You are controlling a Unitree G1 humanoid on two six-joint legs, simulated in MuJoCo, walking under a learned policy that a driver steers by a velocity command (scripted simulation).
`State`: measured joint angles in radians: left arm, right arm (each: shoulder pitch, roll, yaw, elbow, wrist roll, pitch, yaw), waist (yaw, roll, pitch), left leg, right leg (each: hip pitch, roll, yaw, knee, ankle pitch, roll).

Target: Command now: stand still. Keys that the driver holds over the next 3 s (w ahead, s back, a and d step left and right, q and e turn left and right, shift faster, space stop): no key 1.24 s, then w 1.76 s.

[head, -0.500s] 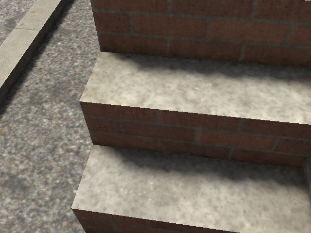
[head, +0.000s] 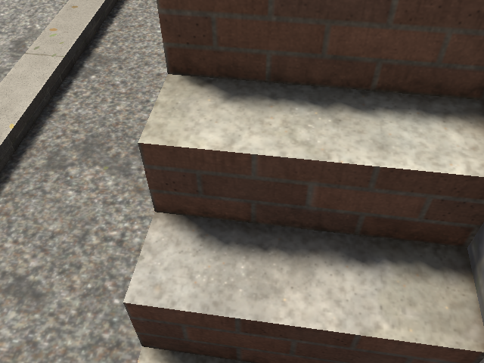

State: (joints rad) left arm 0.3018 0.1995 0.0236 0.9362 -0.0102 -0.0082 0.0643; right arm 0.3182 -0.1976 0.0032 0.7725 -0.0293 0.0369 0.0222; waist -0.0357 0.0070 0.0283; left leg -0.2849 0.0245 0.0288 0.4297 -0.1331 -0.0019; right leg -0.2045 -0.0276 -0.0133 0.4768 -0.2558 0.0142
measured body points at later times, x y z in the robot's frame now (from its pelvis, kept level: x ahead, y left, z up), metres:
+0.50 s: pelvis +0.00 -0.01 +0.00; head +0.01 -0.02 +0.45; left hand +0.01 +0.20 -0.15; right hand +0.04 -0.24 -0.15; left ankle +0.06 +0.13 -0.74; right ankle +0.00 -0.13 -0.74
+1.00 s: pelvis +0.02 -0.01 +0.00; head +0.03 -0.01 +0.45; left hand +0.06 +0.22 -0.15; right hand +0.07 -0.23 -0.14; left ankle +0.06 +0.13 -0.74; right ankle +0.00 -0.13 -0.74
